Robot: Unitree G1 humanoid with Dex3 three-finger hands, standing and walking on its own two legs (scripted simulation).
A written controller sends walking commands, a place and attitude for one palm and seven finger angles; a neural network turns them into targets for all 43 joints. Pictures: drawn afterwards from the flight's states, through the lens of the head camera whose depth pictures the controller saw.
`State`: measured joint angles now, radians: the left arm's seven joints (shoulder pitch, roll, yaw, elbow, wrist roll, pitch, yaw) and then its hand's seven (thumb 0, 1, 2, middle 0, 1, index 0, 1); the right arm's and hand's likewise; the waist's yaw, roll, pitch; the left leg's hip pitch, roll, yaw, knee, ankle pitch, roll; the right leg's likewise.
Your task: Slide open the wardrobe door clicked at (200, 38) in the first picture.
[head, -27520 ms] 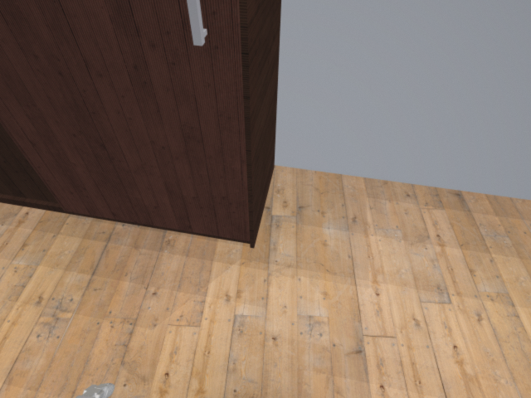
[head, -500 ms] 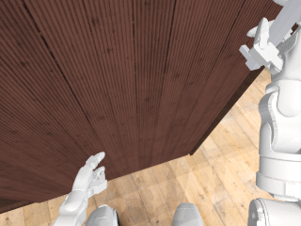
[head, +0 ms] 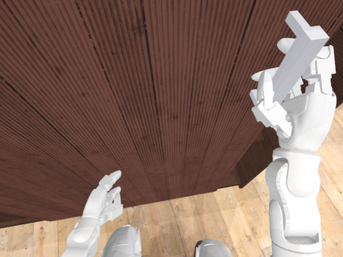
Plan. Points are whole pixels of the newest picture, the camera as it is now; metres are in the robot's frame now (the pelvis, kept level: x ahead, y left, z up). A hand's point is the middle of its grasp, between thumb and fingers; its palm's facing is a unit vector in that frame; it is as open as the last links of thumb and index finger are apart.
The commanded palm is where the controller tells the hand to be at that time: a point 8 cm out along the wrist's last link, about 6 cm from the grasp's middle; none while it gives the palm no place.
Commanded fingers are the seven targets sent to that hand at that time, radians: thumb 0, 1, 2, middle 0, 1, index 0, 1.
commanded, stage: step sideways, sliding the door along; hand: right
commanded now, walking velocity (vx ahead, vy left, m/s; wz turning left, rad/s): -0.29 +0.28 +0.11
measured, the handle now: (275, 74) +0.34 -0.19 +0.23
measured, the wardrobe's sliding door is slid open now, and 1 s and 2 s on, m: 0.15 0.39 0.58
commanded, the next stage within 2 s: none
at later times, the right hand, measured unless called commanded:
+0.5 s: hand (162, 122) +0.29 -0.02 +0.21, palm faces +0.11 +0.99 +0.02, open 7.0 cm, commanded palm +0.27 -0.02 +0.20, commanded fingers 0.00 -0.90 -0.90 0.45 1.40 0.45 1.40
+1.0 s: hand (86, 132) +0.29 +0.08 +0.21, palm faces +0.24 +0.97 +0.00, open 6.9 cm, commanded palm +0.26 +0.10 +0.19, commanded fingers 0.00 -0.90 -0.90 0.45 1.40 0.45 1.40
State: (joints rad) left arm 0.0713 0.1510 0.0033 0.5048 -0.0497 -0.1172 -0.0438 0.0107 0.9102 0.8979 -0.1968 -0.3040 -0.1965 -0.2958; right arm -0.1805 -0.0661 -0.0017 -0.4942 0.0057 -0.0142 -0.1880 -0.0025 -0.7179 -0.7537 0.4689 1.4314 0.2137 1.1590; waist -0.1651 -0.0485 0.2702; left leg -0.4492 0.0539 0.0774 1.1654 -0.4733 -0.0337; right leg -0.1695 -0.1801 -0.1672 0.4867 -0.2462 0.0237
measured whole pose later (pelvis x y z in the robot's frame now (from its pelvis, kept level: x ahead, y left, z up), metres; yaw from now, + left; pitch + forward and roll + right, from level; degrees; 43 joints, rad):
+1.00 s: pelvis -0.11 +0.25 -0.02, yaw +0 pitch -3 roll +1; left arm 0.11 0.21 0.03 0.68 -0.05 0.01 0.03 0.01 0.91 0.90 -0.20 -0.30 -0.20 -0.29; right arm -0.57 -0.18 -0.11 0.05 0.07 -0.03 -0.19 -0.02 -0.73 -0.83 0.46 1.40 0.10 1.24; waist -0.08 -0.02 0.19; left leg -0.24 0.07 0.11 0.68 -0.32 0.01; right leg -0.25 -0.06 -0.08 0.57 -0.22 -0.01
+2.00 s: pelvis -0.06 +0.46 +0.01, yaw +1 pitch -2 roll +6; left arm 0.11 0.12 -0.02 0.59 -0.04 -0.11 0.02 0.01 0.91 0.90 -0.20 -0.30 -0.19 -0.29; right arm -0.26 -0.14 -0.11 -0.33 0.03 0.04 -0.21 0.00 -0.75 -0.81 0.46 1.40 0.12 1.07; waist -0.11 0.00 0.17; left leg -0.52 0.00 -0.01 1.44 -0.44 -0.02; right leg -0.13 -0.08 -0.09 0.36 -0.19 -0.05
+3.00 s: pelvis -0.01 +0.68 -0.05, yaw +3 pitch -7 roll +0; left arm 0.18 0.25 0.08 0.70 -0.06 -0.05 0.02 0.01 0.92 0.90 -0.19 -0.30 -0.26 -0.34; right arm -0.21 -0.34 -0.51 -0.30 0.06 -0.04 -0.23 -0.10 -0.77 -0.87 0.35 1.40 0.00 0.87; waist -0.10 0.02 0.23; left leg -0.46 0.07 -0.12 1.03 -0.39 -0.02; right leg -0.24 0.05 -0.05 0.87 -0.56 -0.08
